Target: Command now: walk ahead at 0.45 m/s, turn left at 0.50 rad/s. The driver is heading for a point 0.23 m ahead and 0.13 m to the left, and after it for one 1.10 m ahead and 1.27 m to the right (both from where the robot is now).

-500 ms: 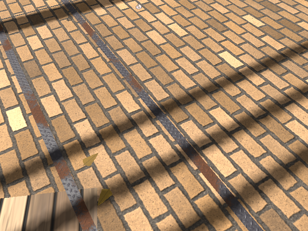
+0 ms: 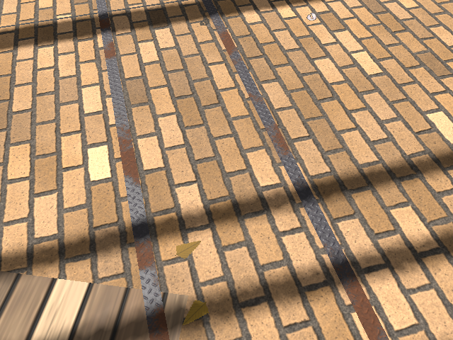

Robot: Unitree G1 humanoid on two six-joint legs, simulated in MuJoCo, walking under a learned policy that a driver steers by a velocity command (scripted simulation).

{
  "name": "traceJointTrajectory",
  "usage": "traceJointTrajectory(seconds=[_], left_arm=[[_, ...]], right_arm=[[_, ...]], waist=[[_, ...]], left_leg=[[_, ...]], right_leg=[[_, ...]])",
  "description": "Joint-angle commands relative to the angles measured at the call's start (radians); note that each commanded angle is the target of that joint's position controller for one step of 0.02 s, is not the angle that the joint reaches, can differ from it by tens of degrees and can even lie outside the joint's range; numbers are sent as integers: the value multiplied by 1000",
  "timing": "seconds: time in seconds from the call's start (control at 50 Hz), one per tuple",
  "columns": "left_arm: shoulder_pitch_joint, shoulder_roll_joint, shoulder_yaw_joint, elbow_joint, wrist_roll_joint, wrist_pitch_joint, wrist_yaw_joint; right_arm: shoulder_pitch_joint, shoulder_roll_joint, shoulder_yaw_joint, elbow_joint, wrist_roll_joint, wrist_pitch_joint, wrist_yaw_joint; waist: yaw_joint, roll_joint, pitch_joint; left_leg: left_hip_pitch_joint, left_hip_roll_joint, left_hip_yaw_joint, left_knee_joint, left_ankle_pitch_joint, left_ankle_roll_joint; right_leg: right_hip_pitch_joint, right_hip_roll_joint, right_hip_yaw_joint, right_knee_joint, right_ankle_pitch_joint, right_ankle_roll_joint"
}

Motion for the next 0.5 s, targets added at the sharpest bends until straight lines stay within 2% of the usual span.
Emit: traceJointTrajectory(seconds=[0.02,0.06,0.1,0.12,0.14,0.16,0.18,0.2,0.22,0.24,0.26,0.28,0.3,0.34,0.4,0.46,0.5], left_arm=[[13,177,30,-52,-9,-3,13],[52,176,31,-43,-19,5,8],[61,194,33,-31,-28,12,2],[47,213,37,-30,-31,18,1],[22,232,40,-33,-31,26,-2],[-17,231,37,-43,-36,29,-7],[-17,181,19,-73,-22,20,-16],[114,50,-10,-73,-50,-7,-30],[-13,158,25,-92,-82,-36,-33],[-97,163,36,-135,-101,-39,-30],[-115,131,34,-133,-89,-30,-17],[-111,130,47,-122,-67,-14,-3],[-63,111,50,-108,-63,7,-2],[-38,84,55,-105,-63,33,-2],[-132,93,62,-148,-59,53,-2],[-224,101,65,-186,-49,45,-16],[-281,91,59,-208,-44,38,-31]], right_arm=[[-185,9,20,-130,-6,-13,24],[-222,15,24,-154,-7,-14,37],[-201,-8,14,-164,-9,-18,42],[-146,-41,0,-154,-9,-19,42],[-23,-93,-25,-122,-8,-19,38],[151,-149,-55,-66,-7,-16,25],[318,-245,-82,-16,-19,-9,-1],[298,-264,-71,-23,-37,-13,-5],[252,-181,-49,-28,-33,-23,-2],[163,-136,-35,-31,-36,-34,-2],[91,-93,-24,-27,-32,-52,9],[44,-44,-14,-22,-36,-67,14],[20,-16,-8,-15,-42,-74,16],[48,-20,-11,15,-46,-82,10],[80,-64,-20,40,-56,-85,-15],[112,-78,-21,51,-60,-82,-35],[126,-94,-22,50,-59,-80,-44]], waist=[[4,-75,156],[1,-67,156],[-52,-110,122],[-102,-144,78],[-179,-163,5],[-273,-155,-80],[-304,-32,-219],[-188,180,-401],[-229,58,-328],[-185,63,-164],[-138,-20,-75],[-103,-8,-45],[-69,18,-29],[-50,28,-9],[-49,24,52],[-64,15,78],[-77,5,82]], left_leg=[[-54,-5,73,-126,51,10],[-2,-29,106,-194,13,42],[113,-86,141,-231,-71,87],[196,-116,154,-241,-114,110],[351,-139,154,-277,-110,137],[610,-138,135,-353,-25,171],[969,76,-132,-317,-45,216],[1147,354,-682,-522,-187,385],[1013,325,-652,-615,-181,327],[857,288,-436,-626,-128,270],[706,238,-289,-653,-45,217],[612,191,-179,-676,-21,173],[552,158,-95,-700,-22,145],[498,144,-30,-739,14,142],[492,147,41,-786,19,140],[549,141,101,-794,60,126],[579,133,156,-794,100,111]], right_leg=[[-95,-280,54,-98,475,-92],[-59,-297,28,-61,600,-96],[-13,-324,29,22,940,-110],[13,-333,34,109,1107,-110],[7,-329,43,254,1181,-102],[-106,-289,43,457,1115,-79],[-401,-204,52,798,628,-53],[-664,6,178,1179,-210,-10],[-711,-29,358,1249,-206,-24],[-761,-84,321,1223,-129,-34],[-725,-138,308,1142,-50,-34],[-674,-170,307,1073,8,-35],[-614,-187,315,1042,52,-39],[-598,-193,310,1009,79,-41],[-729,-201,328,928,178,-26],[-825,-182,337,773,317,-13],[-823,-169,295,653,393,-14]])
